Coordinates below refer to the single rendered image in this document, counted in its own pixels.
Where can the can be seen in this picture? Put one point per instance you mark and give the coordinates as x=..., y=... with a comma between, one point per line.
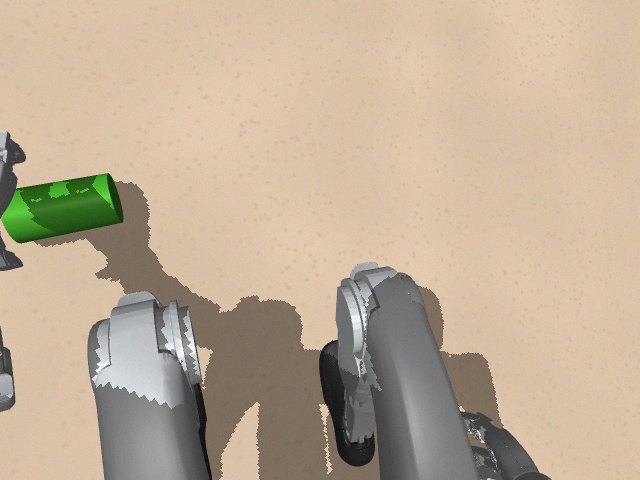
x=63, y=207

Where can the right robot foot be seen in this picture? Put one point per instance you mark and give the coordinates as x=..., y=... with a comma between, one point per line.
x=354, y=454

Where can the right robot hand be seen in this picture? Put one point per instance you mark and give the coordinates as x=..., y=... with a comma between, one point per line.
x=504, y=458

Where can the left robot foot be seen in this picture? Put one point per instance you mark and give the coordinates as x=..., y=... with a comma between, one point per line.
x=203, y=420

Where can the left robot hand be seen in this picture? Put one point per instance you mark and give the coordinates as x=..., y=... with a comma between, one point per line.
x=10, y=154

